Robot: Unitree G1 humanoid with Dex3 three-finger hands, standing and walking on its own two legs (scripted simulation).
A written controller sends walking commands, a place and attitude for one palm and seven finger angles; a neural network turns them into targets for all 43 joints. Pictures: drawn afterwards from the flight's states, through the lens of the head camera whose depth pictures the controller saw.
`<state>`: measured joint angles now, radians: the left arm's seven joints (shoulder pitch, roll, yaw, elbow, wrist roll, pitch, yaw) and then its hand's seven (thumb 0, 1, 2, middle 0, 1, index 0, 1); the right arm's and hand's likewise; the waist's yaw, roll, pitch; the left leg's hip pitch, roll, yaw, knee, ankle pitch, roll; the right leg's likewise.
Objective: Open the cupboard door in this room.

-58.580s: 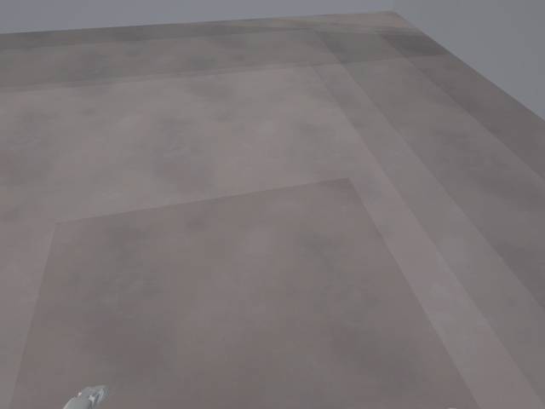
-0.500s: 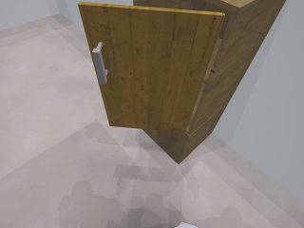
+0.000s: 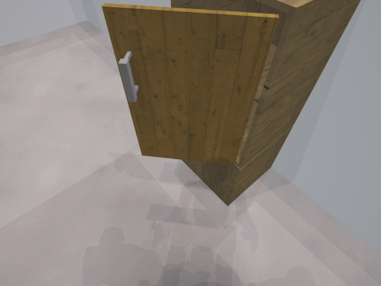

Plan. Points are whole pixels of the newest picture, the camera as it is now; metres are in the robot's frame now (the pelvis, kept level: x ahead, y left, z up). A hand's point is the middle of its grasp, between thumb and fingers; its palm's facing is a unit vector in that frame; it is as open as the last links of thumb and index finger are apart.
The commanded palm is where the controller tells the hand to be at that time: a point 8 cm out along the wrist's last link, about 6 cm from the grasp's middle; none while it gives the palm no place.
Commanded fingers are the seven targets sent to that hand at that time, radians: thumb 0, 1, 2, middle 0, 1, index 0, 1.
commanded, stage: come to a stop and stand still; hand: left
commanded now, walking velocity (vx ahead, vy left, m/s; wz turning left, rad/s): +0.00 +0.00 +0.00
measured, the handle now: (130, 77) +0.60 +0.22 +0.08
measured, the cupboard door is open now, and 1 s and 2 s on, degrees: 43 43 43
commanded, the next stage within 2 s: look again from close up in 0.48 s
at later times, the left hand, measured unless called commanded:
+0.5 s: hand out of the picture -0.04 +0.24 -0.17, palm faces +0.01 -0.97 -0.25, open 7.4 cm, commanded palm none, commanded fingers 0.00 0.90 0.90 -0.20 -0.30 -0.20 -0.30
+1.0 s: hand out of the picture +0.04 +0.19 -0.17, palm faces -0.01 -0.97 -0.22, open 7.3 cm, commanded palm none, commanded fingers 0.00 0.90 0.90 -0.20 -0.30 -0.20 -0.30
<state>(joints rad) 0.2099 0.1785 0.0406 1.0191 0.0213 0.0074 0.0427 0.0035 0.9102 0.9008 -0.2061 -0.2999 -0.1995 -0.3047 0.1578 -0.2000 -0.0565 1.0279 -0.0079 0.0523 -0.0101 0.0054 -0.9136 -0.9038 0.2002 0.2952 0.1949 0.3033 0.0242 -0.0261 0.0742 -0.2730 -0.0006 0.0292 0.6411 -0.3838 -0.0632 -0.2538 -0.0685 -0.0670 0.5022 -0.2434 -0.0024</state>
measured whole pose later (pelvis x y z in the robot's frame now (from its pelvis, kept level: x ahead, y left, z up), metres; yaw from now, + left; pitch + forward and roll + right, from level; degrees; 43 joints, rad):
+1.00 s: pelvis +0.00 +0.01 +0.00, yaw -1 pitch +0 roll +1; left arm 0.25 0.17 0.00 1.07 0.01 -0.01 0.03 0.01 0.92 0.90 -0.20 -0.30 -0.20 -0.30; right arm 0.27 -0.17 0.00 1.09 -0.02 -0.02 -0.02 0.01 -0.91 -0.90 0.20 0.30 0.20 0.30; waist 0.00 0.01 0.02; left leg -0.18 0.01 0.07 0.45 -0.28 0.00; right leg -0.25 -0.02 0.01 0.50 -0.25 0.01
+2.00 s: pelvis +0.02 +0.01 +0.00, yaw -1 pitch -1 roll +1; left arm 0.24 0.17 0.00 1.09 0.01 -0.01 0.03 0.01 0.91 0.90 -0.20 -0.30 -0.20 -0.30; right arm 0.29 -0.17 0.01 1.09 -0.02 -0.02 -0.03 0.01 -0.91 -0.90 0.20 0.30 0.20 0.30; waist 0.00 0.02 0.05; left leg -0.15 0.00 0.06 0.46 -0.30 0.00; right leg -0.23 -0.03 0.01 0.53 -0.29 0.01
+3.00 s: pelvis +0.03 +0.00 -0.01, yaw +1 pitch +0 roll +0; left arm 0.24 0.18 0.03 1.07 0.02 0.00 0.02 0.01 0.90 0.90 -0.20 -0.30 -0.20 -0.30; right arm 0.27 -0.19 -0.01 1.11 -0.02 0.01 -0.02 0.00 -0.91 -0.90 0.20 0.30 0.20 0.30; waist 0.01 0.00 0.03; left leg -0.18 0.03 0.04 0.52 -0.34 -0.02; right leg -0.21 0.00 -0.03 0.52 -0.31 -0.01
